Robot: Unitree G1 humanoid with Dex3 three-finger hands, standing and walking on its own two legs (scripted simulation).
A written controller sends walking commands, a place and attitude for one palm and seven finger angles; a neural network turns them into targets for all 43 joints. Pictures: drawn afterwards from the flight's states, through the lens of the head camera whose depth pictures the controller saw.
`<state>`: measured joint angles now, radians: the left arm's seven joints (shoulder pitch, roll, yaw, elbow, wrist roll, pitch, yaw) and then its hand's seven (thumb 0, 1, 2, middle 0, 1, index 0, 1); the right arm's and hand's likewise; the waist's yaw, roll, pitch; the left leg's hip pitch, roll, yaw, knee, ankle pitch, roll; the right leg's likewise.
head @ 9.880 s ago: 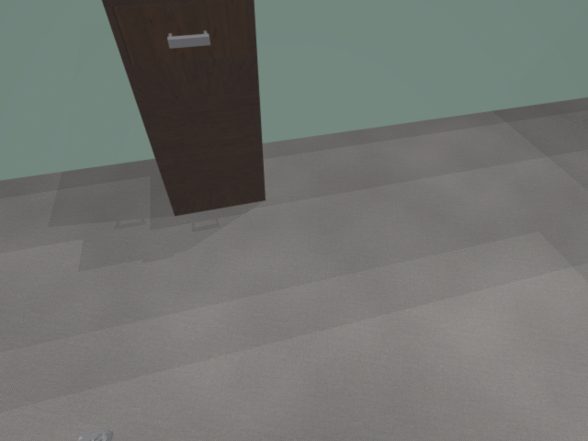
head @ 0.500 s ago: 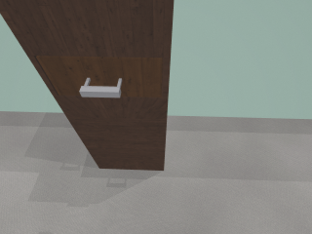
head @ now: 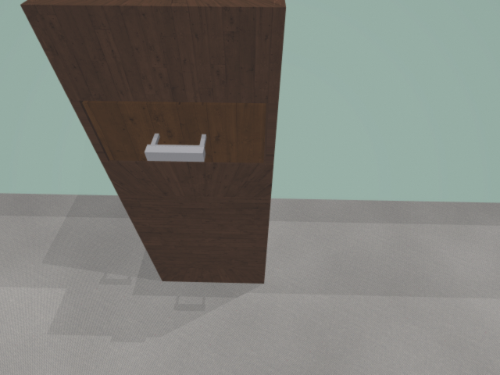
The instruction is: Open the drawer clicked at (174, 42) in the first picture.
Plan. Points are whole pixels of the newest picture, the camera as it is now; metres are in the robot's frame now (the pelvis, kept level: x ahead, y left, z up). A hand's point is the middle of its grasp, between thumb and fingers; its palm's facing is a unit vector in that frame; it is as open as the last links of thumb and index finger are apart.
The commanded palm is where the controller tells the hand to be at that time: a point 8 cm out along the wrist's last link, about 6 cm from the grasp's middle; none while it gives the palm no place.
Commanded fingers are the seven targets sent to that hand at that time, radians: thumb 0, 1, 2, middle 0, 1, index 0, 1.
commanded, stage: look again from close up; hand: left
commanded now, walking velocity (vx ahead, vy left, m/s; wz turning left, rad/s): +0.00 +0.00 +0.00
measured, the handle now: (177, 145) +0.56 +0.20 +0.03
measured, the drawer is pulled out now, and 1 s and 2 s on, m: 0.00 0.00 0.00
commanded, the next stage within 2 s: raise the hand with hooked fingers in 0.56 s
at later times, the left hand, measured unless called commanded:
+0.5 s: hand out of the picture +0.03 +0.16 -0.18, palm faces +0.02 -0.98 -0.19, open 7.3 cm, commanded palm none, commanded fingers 0.00 0.90 0.90 -0.20 -0.30 -0.20 -0.30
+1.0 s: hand (150, 326) +0.20 +0.18 -0.03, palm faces -0.04 -0.19 -0.98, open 8.2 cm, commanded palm +0.17 +0.20 -0.01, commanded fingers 0.00 0.48 0.72 -0.23 -0.57 -0.23 -0.57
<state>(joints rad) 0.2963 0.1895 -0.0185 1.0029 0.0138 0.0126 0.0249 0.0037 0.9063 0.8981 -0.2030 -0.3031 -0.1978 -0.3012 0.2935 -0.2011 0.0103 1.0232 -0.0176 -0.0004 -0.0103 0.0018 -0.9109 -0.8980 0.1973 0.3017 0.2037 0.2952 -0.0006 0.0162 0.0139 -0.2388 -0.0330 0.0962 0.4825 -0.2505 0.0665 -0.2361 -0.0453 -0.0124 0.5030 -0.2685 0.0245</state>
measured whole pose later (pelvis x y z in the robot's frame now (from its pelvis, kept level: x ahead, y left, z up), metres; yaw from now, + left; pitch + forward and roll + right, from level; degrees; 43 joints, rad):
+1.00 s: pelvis +0.00 -0.04 -0.03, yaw -2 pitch +9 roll +3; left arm 0.41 0.31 -0.05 0.03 0.99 -0.04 0.38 0.00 0.71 0.81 -0.21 -0.43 -0.21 -0.43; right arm 0.09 -0.26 -0.05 0.57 -0.05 -0.01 0.03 0.01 -0.91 -0.90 0.20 0.30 0.20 0.30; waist 0.06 0.02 -0.13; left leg -0.52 0.02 0.12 0.72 -0.35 0.01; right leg -0.56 0.00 0.02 0.80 -0.39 -0.04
